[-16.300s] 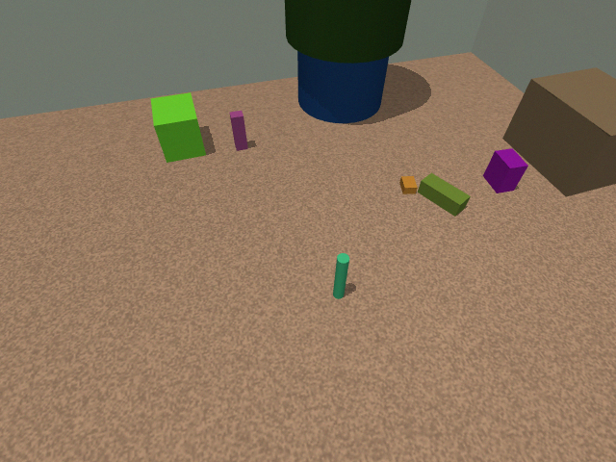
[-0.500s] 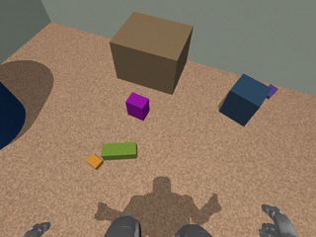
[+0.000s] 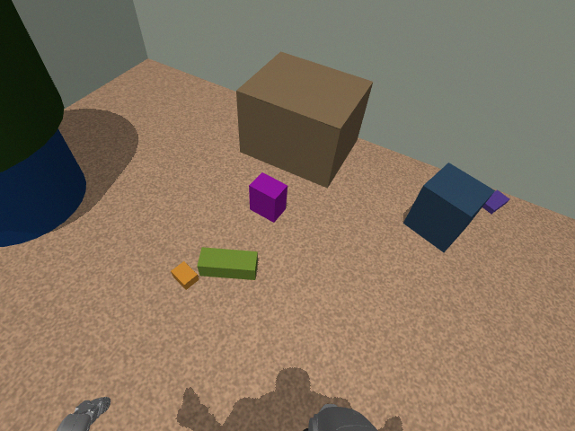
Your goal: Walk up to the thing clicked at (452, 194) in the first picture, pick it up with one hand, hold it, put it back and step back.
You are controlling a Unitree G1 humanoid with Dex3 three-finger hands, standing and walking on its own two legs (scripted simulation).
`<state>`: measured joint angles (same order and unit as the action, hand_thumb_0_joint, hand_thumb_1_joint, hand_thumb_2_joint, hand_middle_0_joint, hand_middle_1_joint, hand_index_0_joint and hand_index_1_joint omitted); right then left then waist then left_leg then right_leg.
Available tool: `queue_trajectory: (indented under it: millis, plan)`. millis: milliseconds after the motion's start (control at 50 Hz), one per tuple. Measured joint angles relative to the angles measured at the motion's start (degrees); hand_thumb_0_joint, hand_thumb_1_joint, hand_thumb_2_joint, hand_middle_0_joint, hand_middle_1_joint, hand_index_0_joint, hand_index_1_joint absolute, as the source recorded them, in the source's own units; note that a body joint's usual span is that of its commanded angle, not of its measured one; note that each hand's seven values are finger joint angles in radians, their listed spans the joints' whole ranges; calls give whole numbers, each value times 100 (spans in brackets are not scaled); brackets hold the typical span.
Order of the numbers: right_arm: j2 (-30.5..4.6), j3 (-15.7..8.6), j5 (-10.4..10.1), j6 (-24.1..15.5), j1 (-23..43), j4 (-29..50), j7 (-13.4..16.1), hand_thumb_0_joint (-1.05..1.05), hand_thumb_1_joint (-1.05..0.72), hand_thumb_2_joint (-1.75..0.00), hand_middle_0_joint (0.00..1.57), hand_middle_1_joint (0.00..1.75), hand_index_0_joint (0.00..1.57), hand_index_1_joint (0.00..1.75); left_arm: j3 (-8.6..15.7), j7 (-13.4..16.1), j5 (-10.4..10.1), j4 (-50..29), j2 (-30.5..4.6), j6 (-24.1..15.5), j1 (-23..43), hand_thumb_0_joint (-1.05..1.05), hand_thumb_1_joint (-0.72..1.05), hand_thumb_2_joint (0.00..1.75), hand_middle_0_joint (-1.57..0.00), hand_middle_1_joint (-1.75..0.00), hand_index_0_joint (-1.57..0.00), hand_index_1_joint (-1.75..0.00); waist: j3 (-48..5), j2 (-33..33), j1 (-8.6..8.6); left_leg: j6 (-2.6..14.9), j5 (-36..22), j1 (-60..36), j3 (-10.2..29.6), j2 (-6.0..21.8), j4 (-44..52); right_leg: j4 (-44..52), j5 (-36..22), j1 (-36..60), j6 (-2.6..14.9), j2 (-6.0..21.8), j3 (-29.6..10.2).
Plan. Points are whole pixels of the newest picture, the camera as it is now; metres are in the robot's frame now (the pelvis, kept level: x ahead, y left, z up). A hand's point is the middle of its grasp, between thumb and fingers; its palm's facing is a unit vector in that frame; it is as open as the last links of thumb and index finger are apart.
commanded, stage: walk up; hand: left
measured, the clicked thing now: (228, 263) +0.76 +0.20 -0.72
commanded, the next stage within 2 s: stand in 1.30 s
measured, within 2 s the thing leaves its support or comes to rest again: neither
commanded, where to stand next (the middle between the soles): +0.36 -0.03 m, yaw -1 degrees
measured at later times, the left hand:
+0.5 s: hand out of the picture +0.01 +0.28 -0.14, palm faces +0.02 -0.91 -0.41, open 7.4 cm
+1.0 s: hand (114, 430) +0.14 +0.25 -0.13, palm faces -0.02 -0.93 -0.36, open 7.4 cm
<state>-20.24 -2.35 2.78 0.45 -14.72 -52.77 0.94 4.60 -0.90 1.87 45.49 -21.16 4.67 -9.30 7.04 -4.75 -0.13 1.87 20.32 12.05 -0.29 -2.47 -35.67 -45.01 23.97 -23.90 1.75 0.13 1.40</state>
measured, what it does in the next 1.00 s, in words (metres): steps on the spot: right foot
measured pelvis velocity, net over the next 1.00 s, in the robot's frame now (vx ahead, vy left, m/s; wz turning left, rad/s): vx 0.02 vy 0.00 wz -0.03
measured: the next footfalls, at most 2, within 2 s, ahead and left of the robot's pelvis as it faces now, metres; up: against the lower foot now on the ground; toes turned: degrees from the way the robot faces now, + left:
right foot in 0.20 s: +0.04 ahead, -0.13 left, +0.00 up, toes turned -2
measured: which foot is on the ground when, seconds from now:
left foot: down 0.00-1.00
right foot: up 0.00-0.18, down 0.20-1.00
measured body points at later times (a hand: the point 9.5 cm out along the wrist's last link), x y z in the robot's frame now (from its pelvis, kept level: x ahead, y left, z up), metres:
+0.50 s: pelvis -0.03 +0.00 +0.00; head -0.01 -0.01 +0.45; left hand +0.00 +0.32 -0.11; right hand +0.07 -0.32 -0.11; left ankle +0.01 +0.12 -0.72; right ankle -0.04 -0.16 -0.72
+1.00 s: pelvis +0.02 +0.00 +0.01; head +0.03 +0.00 +0.46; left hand +0.14 +0.30 -0.11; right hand +0.08 -0.30 -0.12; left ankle +0.01 +0.12 -0.72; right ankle +0.00 -0.13 -0.72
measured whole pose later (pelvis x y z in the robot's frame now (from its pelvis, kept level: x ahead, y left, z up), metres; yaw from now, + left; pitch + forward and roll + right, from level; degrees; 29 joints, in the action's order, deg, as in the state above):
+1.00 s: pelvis +0.02 +0.00 +0.01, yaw -2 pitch -2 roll +0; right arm -19.6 -1.7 0.7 -0.5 -9.0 -60.2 -0.6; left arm 1.8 0.3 0.2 57.4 -20.4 -1.7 -5.6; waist 3.7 0.0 0.3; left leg 0.0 17.8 10.7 -0.5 0.5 -31.0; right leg -30.7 17.4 -10.9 -1.0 1.4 0.1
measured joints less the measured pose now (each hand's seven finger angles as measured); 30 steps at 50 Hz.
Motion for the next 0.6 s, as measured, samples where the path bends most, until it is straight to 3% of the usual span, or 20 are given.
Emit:
queue_trajectory:
  millis: [40,100,180,200,240,260,320,360,440,500,540,600]
  plan:
    - [-11,6,43,-23,-37,-32,3,1,-90,-90,21,30,20,30,0,-70,-25,191,24,18,-129,0,90,90,-20,-30,-20,-30,-125,165,85,35,-80,16,151,140,68,-649,252,-20,-62,-181,-214]
    - [31,39,49,-80,18,-36,2,1,-90,-90,21,30,21,30,50,-118,-80,350,-73,-64,-340,0,90,90,-20,-30,-21,-30,-270,179,-18,-76,-279,48,144,259,278,-811,166,180,-81,-207,-595]
    - [29,32,52,-105,263,113,-98,1,-90,-90,21,30,21,30,57,-101,-89,650,-224,-208,-564,0,90,90,-20,-30,-20,-30,-328,180,-104,-150,-323,204,46,350,233,465,260,910,-173,33,-540]
    - [4,23,46,-89,334,165,-121,1,-90,-90,21,30,21,30,51,-71,-86,740,-235,-268,-609,0,90,90,-20,-30,-20,-30,-328,216,-125,-177,-278,271,13,391,120,961,89,1138,-179,51,-478]
    - [-124,-30,-6,-26,473,206,-134,1,-90,-90,21,30,21,30,24,11,-50,954,-105,-391,-593,0,90,90,-20,-30,-20,-30,-213,593,-87,-176,-144,369,168,617,-202,1400,-642,1378,-242,-164,-314]
    - [-168,-52,-43,15,485,208,-131,1,-90,-90,21,30,21,30,-4,34,-18,998,-44,-456,-625,0,90,90,-20,-30,-20,-30,-224,736,-74,-142,7,440,296,632,-361,1437,-676,1412,-251,-230,-242]
    - [-203,-86,-78,76,474,123,-151,1,-90,-90,21,30,20,30,-73,40,20,1014,6,-561,-763,0,90,90,-20,-30,-20,-30,-363,718,-247,-138,742,653,315,352,-933,1307,-584,1306,-187,-110,-358]
    - [-253,-118,-97,64,445,82,-188,1,-90,-90,21,30,20,30,-98,45,15,1028,35,-597,-794,0,90,90,-20,-30,-20,-30,-397,731,-249,-137,777,710,263,301,-1009,1333,-579,1315,-205,-10,-355]
    - [-317,-182,-87,35,380,-11,-253,1,-90,-90,21,30,20,30,-137,43,6,974,8,-650,-757,0,90,90,-21,-30,-21,-30,-396,746,-224,-164,491,599,168,373,-437,1256,-515,1261,-325,137,-297]
    - [-214,-219,-54,-16,414,-127,-256,1,-90,-90,21,30,20,30,-154,61,-47,964,-104,-602,-643,0,90,90,-21,-30,-21,-30,-263,518,-195,-187,-528,323,6,223,208,954,-336,1188,-437,355,-391]
    - [-100,-191,-28,-55,419,-151,-257,1,-90,-90,21,30,20,30,-169,99,-108,990,-149,-546,-590,0,90,90,-20,-30,-21,-30,-262,389,-184,-153,-513,271,-120,183,256,562,-87,996,-285,360,-527]
    - [23,-146,-24,-72,367,-177,-289,1,-90,-90,21,30,20,30,-188,110,-132,1048,-203,-518,-489,0,90,90,-20,-30,-20,-30,-313,422,-57,-69,-437,207,-96,316,324,7,584,765,-125,135,-403]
